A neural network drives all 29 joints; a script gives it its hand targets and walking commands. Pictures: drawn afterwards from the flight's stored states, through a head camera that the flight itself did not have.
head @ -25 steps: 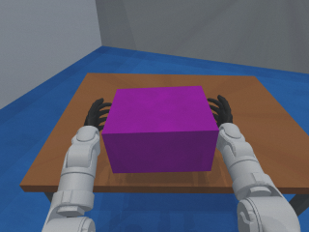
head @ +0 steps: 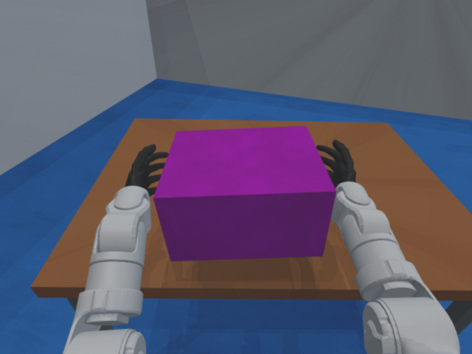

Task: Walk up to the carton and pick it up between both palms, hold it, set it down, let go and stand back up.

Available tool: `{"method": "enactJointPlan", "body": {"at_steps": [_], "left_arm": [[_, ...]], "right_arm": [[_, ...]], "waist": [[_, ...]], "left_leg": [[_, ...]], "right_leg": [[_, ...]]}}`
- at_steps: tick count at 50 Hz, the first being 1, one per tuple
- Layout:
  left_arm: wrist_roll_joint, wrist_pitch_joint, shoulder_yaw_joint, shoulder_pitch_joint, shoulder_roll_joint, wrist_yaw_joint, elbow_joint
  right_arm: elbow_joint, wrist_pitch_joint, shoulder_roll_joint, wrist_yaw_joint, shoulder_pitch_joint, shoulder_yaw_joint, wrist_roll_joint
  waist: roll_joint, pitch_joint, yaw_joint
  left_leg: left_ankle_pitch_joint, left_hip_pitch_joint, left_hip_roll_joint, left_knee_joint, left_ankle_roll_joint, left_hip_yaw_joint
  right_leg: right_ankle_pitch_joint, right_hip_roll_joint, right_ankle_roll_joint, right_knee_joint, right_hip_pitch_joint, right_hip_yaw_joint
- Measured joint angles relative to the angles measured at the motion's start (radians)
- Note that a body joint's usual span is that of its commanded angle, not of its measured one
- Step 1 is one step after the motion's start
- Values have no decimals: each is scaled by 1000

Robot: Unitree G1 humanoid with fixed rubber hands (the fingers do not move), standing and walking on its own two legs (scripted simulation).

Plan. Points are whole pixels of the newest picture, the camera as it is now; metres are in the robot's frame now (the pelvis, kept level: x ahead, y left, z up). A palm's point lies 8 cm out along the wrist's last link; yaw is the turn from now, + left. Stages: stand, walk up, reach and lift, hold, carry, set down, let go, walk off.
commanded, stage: reach and lift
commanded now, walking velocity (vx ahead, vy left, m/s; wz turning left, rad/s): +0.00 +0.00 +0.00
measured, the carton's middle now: (243, 188) +0.39 -0.01 +0.14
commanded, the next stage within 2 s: hold in 0.04 s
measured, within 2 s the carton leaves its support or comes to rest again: neither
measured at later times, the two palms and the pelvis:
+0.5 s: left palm (136, 189) +0.35 +0.17 +0.18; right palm (342, 182) +0.37 -0.18 +0.17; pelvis +0.00 +0.00 +0.00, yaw +0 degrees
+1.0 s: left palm (135, 188) +0.35 +0.17 +0.18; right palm (343, 181) +0.37 -0.18 +0.17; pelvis +0.00 +0.00 +0.00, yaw +0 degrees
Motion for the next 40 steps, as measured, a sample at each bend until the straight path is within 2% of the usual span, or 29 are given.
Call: {"method": "enactJointPlan", "body": {"at_steps": [12, 40], "left_arm": [[4, 62, 1, 0, 0, 1, -31], [4, 73, 4, 0, 0, 1, -52]], "right_arm": [[-23, 56, -1, -2, -1, 0, 2], [-51, 72, -1, -3, -3, 0, 2]], "waist": [[0, 1, 0], [0, 1, 0]], "left_leg": [[0, 14, 0, 0, 0, 0], [0, 14, 0, 0, 0, -1]], "right_leg": [[0, 0, 0, 0, 14, 0], [0, 0, 0, 0, 15, 0]]}}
